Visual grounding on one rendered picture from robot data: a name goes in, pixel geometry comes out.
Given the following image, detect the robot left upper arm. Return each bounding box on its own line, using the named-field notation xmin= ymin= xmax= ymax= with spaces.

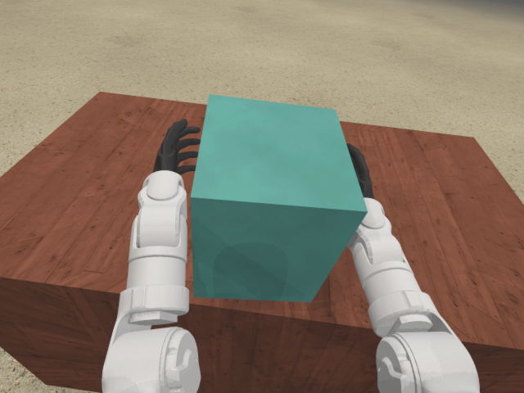
xmin=103 ymin=327 xmax=201 ymax=393

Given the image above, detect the carton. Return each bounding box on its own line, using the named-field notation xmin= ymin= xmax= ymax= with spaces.
xmin=191 ymin=94 xmax=368 ymax=302

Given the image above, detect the robot right upper arm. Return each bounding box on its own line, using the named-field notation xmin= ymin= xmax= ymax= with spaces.
xmin=376 ymin=332 xmax=480 ymax=393

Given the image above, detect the robot right hand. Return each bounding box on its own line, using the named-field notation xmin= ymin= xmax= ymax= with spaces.
xmin=346 ymin=143 xmax=374 ymax=199

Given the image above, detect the robot right forearm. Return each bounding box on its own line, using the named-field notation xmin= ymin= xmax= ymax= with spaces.
xmin=347 ymin=197 xmax=480 ymax=390

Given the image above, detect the robot left forearm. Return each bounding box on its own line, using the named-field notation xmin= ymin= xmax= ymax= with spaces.
xmin=102 ymin=170 xmax=189 ymax=393

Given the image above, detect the robot left hand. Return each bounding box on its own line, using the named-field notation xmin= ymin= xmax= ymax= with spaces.
xmin=153 ymin=119 xmax=201 ymax=175

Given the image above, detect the pedestal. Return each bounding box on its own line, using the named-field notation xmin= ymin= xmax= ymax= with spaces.
xmin=0 ymin=92 xmax=524 ymax=393

